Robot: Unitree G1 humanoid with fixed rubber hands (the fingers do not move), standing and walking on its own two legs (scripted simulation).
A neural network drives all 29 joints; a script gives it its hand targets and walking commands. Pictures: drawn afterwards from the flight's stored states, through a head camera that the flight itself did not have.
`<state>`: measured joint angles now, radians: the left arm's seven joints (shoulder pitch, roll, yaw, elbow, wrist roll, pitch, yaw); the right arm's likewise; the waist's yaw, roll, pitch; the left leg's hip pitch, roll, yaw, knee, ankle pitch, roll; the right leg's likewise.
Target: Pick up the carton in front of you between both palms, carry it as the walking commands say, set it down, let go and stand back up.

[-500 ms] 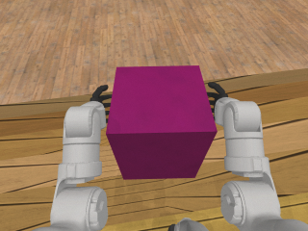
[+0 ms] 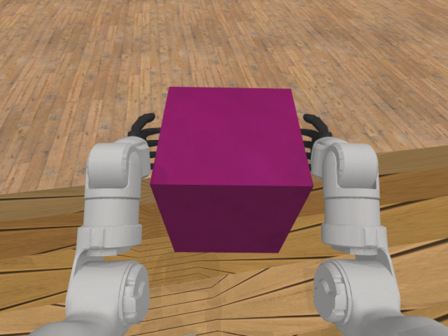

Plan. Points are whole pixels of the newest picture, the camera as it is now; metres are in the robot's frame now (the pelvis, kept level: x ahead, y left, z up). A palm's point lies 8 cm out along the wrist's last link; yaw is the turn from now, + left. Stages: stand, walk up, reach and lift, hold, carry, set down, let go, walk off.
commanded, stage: carry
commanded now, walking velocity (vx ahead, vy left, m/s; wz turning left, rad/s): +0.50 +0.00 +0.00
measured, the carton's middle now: (228, 176) +0.38 +0.00 +0.08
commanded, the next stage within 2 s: none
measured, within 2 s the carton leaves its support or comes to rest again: neither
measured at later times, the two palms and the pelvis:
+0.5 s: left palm (163, 105) +0.69 +0.17 +0.02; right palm (269, 107) +0.69 -0.13 +0.02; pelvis +0.33 +0.03 -0.10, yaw +1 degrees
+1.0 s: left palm (160, 72) +1.02 +0.23 -0.07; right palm (238, 75) +1.02 -0.07 -0.07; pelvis +0.66 +0.07 -0.21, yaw +2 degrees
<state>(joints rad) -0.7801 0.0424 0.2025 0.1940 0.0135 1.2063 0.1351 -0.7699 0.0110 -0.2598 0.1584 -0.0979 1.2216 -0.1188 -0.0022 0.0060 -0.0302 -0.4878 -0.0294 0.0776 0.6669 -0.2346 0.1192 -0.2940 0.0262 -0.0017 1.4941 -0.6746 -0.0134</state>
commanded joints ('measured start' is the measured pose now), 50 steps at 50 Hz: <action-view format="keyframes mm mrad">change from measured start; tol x32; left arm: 1 -692 -1102 -555 -45 -366 13 -227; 50 -576 -1068 -592 -105 -382 -50 -234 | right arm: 1 -676 981 561 -17 437 7 253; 50 -570 956 666 -107 424 -60 201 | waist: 1 -60 143 -474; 21 29 97 -489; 23 159 -260 -440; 50 -70 95 -543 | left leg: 1 699 364 -570 -130 394 142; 14 873 120 -258 108 744 12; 21 308 81 -99 465 665 -33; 22 155 62 -42 740 588 -75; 23 -144 -55 -16 991 -333 -111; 27 -414 20 -183 853 -325 -99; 38 -297 1 -33 79 357 -98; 46 564 62 -38 -237 560 21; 47 864 275 -279 42 1028 116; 50 807 368 -612 -77 247 230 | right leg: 1 -513 17 45 197 77 19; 15 -650 9 -81 -720 807 -27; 21 259 38 -142 -950 1159 -86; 24 808 -354 421 -833 1287 -337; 27 604 -328 565 -920 719 -363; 45 88 -75 42 -307 976 -96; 47 -470 45 8 177 27 -15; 50 -710 -7 79 137 80 -22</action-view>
